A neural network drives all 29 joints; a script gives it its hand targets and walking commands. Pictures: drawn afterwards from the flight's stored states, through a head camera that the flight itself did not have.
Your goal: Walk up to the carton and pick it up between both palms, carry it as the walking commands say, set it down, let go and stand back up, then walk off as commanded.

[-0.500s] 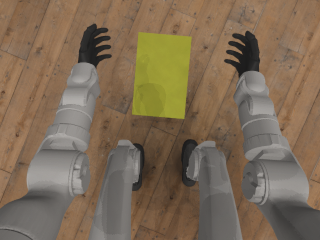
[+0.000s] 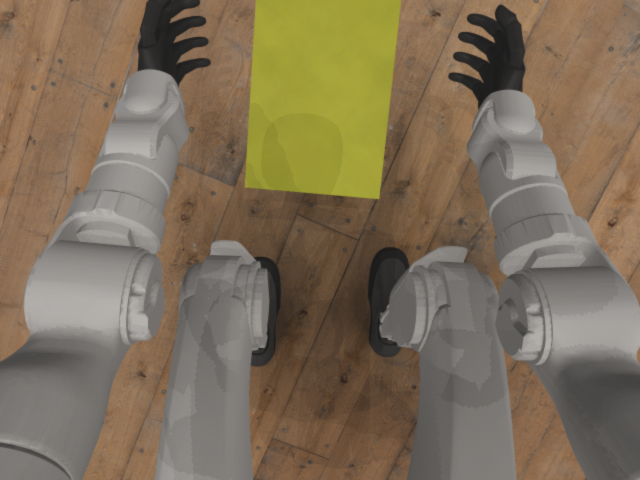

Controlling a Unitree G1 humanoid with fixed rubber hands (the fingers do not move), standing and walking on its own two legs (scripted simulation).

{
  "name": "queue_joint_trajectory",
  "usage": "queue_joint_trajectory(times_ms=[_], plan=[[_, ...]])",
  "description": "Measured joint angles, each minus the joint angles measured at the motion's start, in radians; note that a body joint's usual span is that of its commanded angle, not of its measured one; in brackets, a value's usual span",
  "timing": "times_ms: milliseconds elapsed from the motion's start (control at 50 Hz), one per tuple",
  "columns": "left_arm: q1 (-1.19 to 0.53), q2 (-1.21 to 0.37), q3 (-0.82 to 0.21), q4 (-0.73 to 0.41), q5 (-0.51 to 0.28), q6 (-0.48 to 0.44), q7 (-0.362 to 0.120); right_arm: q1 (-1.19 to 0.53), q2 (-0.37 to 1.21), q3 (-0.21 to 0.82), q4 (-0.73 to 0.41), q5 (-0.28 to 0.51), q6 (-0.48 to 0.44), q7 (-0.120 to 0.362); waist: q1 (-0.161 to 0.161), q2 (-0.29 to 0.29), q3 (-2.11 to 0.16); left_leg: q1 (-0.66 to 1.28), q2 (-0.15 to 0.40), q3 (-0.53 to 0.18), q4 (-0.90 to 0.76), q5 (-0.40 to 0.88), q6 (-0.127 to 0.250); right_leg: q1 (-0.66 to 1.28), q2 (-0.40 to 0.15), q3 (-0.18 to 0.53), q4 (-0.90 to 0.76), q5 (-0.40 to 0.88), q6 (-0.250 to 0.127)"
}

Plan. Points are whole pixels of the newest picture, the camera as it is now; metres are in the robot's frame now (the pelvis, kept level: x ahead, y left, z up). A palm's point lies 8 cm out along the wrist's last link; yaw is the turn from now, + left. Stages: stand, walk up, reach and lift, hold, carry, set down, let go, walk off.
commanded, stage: reach and lift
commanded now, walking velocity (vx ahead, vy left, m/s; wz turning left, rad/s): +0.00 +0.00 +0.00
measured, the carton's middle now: (320, 96) +0.52 +0.01 -0.36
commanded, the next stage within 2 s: none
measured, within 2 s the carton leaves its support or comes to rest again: leaves its support in 1.92 s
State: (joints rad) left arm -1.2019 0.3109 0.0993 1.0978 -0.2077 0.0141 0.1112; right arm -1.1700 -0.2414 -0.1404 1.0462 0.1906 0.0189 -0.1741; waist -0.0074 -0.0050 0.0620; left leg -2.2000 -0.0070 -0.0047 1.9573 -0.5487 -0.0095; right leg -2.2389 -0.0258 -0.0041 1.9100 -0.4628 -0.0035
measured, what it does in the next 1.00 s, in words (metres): lowers itself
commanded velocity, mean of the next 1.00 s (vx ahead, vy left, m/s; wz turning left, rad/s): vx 0.00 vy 0.00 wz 0.00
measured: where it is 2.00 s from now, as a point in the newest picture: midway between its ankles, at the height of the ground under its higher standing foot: (324, 324)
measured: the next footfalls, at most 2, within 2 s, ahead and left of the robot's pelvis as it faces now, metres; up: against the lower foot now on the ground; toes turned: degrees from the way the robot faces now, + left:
none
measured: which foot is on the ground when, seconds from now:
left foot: down 0.00-1.00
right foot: down 0.00-1.00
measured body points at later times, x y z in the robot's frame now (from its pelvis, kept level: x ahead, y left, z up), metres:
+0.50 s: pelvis -0.01 +0.00 -0.07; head +0.36 +0.01 +0.17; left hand +0.51 +0.19 -0.28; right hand +0.52 -0.18 -0.27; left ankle +0.10 +0.12 -0.40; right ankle +0.13 -0.12 -0.40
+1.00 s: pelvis -0.01 +0.00 -0.06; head +0.36 +0.01 +0.18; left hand +0.51 +0.17 -0.28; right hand +0.52 -0.17 -0.27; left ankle +0.10 +0.12 -0.40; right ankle +0.13 -0.12 -0.40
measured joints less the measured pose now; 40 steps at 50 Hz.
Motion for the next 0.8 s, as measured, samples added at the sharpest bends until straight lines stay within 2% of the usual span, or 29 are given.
queue_joint_trajectory(times_ms=[180,320,460,580,800], plan=[[-0.07,0.023,-0.055,0.059,-0.048,-0.027,0.007,-0.089,-0.029,0.048,0.077,0.047,-0.034,0.004,-0.002,0.002,0.116,-0.059,-0.002,0.005,0.105,-0.002,0.002,-0.061,-0.001,0.007,0.104,0.001,0.003],[-0.12,0.037,-0.096,0.11,-0.064,-0.053,0.003,-0.187,-0.084,0.098,0.173,0.098,-0.06,0.022,-0.009,-0.018,0.184,-0.096,0.002,0.004,0.171,-0.006,0.003,-0.101,0.005,0.008,0.165,0.005,0.004],[-0.187,0.058,-0.138,0.146,-0.088,-0.065,0.001,-0.259,-0.111,0.134,0.233,0.146,-0.069,0.034,0.006,-0.028,0.249,-0.125,0.01,0.004,0.224,-0.007,0.003,-0.134,0.013,0.009,0.212,0.013,0.005],[-0.159,0.066,-0.153,0.13,-0.116,-0.068,-0.002,-0.258,-0.103,0.122,0.228,0.132,-0.077,0.033,0.001,-0.022,0.239,-0.123,0.005,0.006,0.245,-0.022,0.002,-0.132,0.009,0.011,0.236,-0.004,0.006],[-0.169,0.041,-0.128,0.141,-0.089,-0.066,0.0,-0.258,-0.087,0.111,0.246,0.109,-0.077,0.031,0.005,-0.017,0.227,-0.122,0.004,0.003,0.226,-0.011,0.002,-0.129,0.009,0.008,0.216,0.005,0.006]])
